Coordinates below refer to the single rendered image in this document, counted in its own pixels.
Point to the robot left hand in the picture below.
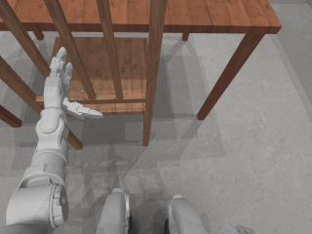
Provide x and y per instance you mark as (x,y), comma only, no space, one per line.
(56,88)

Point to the robot left forearm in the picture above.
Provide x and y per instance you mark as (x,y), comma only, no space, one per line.
(50,156)

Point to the left robot upper arm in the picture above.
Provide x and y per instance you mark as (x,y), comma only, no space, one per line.
(37,209)

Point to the robot right hand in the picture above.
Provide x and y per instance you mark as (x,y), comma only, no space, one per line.
(244,230)

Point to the left robot thigh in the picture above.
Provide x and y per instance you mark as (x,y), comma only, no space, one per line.
(114,214)

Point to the chair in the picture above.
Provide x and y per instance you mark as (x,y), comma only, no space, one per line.
(118,74)

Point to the table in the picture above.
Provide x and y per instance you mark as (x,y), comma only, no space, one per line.
(254,18)

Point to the right robot shin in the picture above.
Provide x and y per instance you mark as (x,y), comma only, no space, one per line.
(172,229)

